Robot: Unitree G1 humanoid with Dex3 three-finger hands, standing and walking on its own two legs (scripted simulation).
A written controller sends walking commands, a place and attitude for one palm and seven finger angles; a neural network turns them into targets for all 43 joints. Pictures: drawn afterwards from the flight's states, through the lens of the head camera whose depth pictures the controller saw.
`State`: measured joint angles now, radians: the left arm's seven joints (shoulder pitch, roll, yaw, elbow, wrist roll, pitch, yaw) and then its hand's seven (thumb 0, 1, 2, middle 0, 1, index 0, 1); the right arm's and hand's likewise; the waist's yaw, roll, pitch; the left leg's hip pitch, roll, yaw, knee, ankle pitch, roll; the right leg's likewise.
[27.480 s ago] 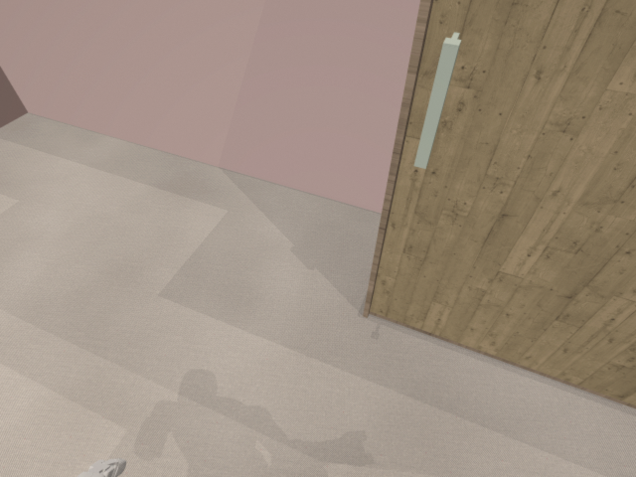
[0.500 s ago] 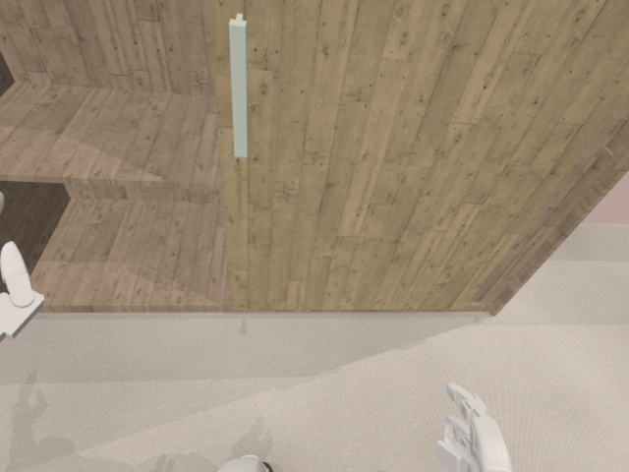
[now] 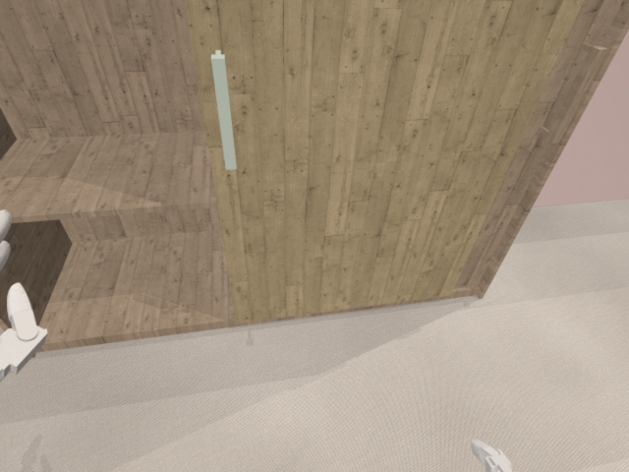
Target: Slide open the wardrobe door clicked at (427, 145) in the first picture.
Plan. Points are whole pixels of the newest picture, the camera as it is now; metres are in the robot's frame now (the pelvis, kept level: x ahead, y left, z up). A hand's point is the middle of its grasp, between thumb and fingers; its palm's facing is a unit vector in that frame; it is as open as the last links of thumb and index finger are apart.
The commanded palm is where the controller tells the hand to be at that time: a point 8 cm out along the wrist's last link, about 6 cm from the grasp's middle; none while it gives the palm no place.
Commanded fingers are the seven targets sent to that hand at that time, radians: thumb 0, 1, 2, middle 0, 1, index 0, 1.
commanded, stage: stop stepping back and stand still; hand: left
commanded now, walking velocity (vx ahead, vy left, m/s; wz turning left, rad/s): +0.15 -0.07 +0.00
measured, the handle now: (225, 112) +0.80 +0.23 +0.11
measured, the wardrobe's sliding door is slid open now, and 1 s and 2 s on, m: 0.69 0.69 0.69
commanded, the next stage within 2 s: let the arm hang, fingers relaxed in 0.22 s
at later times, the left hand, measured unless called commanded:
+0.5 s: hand out of the picture +0.15 +0.24 -0.08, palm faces +0.09 -0.91 -0.40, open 7.4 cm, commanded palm none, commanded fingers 0.00 0.90 0.90 -0.20 -0.30 -0.20 -0.30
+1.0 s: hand out of the picture -0.01 +0.21 -0.17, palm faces +0.04 -0.97 -0.23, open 7.3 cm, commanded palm none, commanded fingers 0.00 0.90 0.90 -0.20 -0.30 -0.20 -0.30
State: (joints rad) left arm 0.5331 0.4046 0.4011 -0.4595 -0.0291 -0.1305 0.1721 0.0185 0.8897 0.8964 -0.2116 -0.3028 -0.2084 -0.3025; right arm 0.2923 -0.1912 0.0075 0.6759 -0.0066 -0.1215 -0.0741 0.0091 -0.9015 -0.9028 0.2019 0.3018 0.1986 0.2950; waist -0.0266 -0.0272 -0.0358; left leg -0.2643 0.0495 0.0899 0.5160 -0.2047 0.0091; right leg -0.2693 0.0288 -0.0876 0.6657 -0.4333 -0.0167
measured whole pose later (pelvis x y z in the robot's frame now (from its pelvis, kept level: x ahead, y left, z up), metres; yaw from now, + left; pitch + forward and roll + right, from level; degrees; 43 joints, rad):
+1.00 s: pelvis +0.00 +0.02 +0.01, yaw +3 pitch +0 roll +0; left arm 0.23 0.20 0.00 1.16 0.02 0.01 0.03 0.01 0.92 0.90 -0.20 -0.30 -0.20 -0.30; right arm 0.23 -0.16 0.00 1.12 -0.02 0.02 -0.02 0.00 -0.90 -0.90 0.20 0.30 0.20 0.29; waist -0.01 0.01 0.08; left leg -0.23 0.00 0.03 0.40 -0.17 0.02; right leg -0.19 0.00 0.02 0.38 -0.20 0.01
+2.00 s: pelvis +0.03 +0.04 +0.01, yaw +2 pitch -1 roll +0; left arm 0.20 0.19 0.00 1.16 0.02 0.00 0.03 0.01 0.91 0.90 -0.20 -0.30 -0.20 -0.30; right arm 0.19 -0.17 0.00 1.14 -0.02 0.00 -0.02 0.00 -0.90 -0.90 0.20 0.30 0.20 0.29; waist -0.01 -0.02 0.06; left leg -0.14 -0.04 0.06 0.36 -0.21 0.05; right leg -0.12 -0.04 0.05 0.36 -0.23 0.05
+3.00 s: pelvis +0.03 +0.04 +0.01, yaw +2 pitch -1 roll +0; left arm 0.19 0.20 0.00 1.16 0.02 0.00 0.03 0.00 0.91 0.90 -0.20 -0.30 -0.20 -0.30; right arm 0.19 -0.18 0.00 1.14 -0.02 0.00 -0.02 0.00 -0.90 -0.90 0.20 0.30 0.20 0.29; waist -0.01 -0.01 0.06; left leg -0.13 -0.03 0.06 0.35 -0.20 0.04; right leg -0.11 -0.03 0.05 0.35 -0.23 0.04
